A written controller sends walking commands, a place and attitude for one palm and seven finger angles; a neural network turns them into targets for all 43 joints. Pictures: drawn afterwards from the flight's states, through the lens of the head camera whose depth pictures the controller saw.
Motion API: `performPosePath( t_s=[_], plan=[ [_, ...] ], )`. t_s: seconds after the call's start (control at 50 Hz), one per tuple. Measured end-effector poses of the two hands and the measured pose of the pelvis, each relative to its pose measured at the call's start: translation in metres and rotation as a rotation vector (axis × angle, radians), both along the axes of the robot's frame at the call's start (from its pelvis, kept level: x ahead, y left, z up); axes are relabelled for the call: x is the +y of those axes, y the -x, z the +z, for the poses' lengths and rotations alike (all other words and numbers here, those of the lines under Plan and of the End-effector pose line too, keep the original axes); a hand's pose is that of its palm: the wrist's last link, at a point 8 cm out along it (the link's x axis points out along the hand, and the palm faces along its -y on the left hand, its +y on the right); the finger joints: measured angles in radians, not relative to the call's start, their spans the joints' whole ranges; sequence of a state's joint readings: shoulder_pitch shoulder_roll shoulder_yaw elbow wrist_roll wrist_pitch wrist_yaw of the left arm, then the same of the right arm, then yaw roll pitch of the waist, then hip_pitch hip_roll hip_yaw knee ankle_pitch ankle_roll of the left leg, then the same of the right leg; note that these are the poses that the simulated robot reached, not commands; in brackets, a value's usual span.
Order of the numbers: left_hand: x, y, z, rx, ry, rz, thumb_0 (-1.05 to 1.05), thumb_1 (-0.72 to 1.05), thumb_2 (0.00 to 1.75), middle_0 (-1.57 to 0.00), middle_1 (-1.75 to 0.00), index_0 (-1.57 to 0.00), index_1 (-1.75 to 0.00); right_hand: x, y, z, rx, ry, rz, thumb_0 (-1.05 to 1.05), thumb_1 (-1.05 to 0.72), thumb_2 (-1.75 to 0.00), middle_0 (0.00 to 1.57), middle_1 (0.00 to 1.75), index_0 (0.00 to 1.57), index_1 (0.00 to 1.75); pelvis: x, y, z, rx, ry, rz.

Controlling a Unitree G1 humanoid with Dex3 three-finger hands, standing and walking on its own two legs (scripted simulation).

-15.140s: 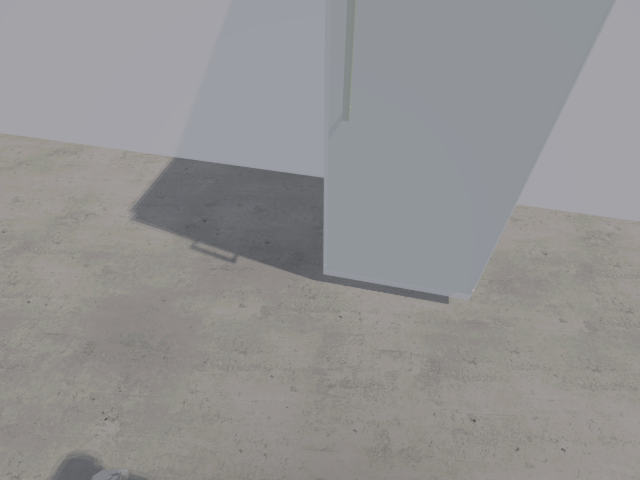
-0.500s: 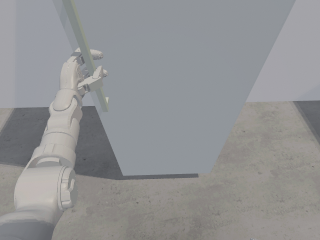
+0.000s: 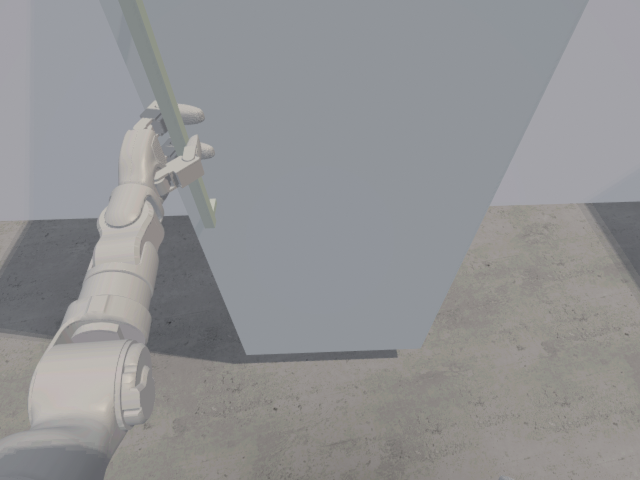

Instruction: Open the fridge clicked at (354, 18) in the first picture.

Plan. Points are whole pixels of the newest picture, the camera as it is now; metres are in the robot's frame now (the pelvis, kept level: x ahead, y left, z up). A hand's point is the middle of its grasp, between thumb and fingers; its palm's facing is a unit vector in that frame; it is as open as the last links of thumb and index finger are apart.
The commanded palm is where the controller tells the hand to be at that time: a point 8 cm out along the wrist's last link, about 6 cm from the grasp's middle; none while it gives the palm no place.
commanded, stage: grip the handle and tug to test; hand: left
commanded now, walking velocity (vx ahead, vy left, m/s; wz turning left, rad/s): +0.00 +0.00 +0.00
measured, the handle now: (181, 126) +0.52 +0.18 +0.17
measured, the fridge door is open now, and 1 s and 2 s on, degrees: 0 13 49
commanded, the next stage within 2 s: pull the door a little, standing still in 0.22 s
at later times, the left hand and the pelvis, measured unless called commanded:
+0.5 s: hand (195, 163) +0.46 +0.15 +0.16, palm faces +0.02 -1.00 +0.01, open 5.6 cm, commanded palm +0.41 +0.20 +0.15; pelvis +0.03 +0.01 +0.01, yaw -1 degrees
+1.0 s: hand (195, 228) +0.36 +0.14 +0.15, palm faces +0.00 -0.99 -0.16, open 6.1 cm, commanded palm +0.33 +0.19 +0.15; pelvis +0.05 +0.01 +0.01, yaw -1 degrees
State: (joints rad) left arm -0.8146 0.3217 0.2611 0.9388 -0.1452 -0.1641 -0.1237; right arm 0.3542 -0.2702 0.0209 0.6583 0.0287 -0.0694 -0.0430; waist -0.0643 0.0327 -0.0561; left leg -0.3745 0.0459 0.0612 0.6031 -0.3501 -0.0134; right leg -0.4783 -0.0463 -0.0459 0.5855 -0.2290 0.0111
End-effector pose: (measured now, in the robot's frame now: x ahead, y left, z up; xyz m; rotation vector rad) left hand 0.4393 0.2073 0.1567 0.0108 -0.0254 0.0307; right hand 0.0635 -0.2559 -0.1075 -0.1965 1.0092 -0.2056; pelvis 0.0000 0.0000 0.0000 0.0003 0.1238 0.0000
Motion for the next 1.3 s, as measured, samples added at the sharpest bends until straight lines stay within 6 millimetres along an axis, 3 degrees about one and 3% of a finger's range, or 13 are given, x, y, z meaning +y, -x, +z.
performPosePath(
  t_s=[0.18,0.48,0.7,0.78,0.9,1.06,1.18,1.3],
  plan=[
    [-0.001,0.002,-0.001,-0.005,0.012,-0.006,0.01,0.80,0.81,-0.34,-1.39,-0.32,-1.36,0.000,-0.018,0.006,-0.034,-0.005,-0.019,0.01,-0.91,-0.90,0.20,0.30,0.20,0.30,0.001,-0.011,0.003,-0.008,0.002,-0.018],
    [0.000,0.003,0.001,0.014,0.021,-0.012,0.01,0.79,0.83,-0.33,-1.37,-0.33,-1.34,0.010,-0.071,0.016,-0.091,-0.003,0.017,0.01,-0.91,-0.90,0.20,0.30,0.20,0.30,0.005,-0.030,0.006,-0.019,0.012,-0.008],
    [-0.002,0.013,0.000,0.006,0.019,-0.013,0.01,0.81,0.82,-0.28,-1.36,-0.28,-1.32,0.021,-0.086,0.022,-0.146,-0.044,0.006,0.01,-0.91,-0.90,0.20,0.30,0.20,0.30,0.008,-0.040,0.009,-0.032,0.010,-0.035],
    [-0.004,0.030,-0.001,-0.012,0.017,-0.025,0.01,0.81,0.82,-0.27,-1.35,-0.26,-1.30,0.022,-0.092,0.024,-0.160,-0.056,0.000,0.01,-0.91,-0.90,0.20,0.30,0.20,0.30,0.009,-0.047,0.011,-0.040,0.009,-0.046],
    [-0.011,0.075,0.000,-0.042,-0.023,-0.055,0.01,0.77,0.81,-0.29,-1.34,-0.25,-1.28,0.025,-0.117,0.030,-0.208,-0.055,0.027,0.02,-0.91,-0.90,0.20,0.30,0.20,0.30,0.010,-0.055,0.011,-0.061,0.013,-0.041],
    [-0.022,0.117,0.000,-0.130,-0.168,-0.029,-0.02,0.69,0.79,-0.39,-1.38,-0.32,-1.33,0.035,-0.149,0.039,-0.258,-0.004,0.091,0.02,-0.91,-0.90,0.20,0.30,0.20,0.30,0.013,-0.037,0.009,-0.082,0.012,-0.001],
    [-0.035,0.146,0.000,-0.128,-0.187,-0.001,-0.02,0.70,0.76,-0.40,-1.39,-0.29,-1.32,0.047,-0.144,0.044,-0.309,-0.065,0.125,0.01,-0.91,-0.90,0.20,0.30,0.20,0.30,0.003,-0.019,0.010,-0.107,-0.007,0.004],
    [-0.053,0.178,0.001,-0.122,-0.203,0.041,-0.02,0.71,0.75,-0.42,-1.39,-0.28,-1.33,0.041,-0.115,0.033,-0.284,-0.126,0.143,0.01,-0.91,-0.90,0.20,0.30,0.20,0.30,-0.020,0.005,0.009,-0.114,-0.012,0.029]
  ],
)
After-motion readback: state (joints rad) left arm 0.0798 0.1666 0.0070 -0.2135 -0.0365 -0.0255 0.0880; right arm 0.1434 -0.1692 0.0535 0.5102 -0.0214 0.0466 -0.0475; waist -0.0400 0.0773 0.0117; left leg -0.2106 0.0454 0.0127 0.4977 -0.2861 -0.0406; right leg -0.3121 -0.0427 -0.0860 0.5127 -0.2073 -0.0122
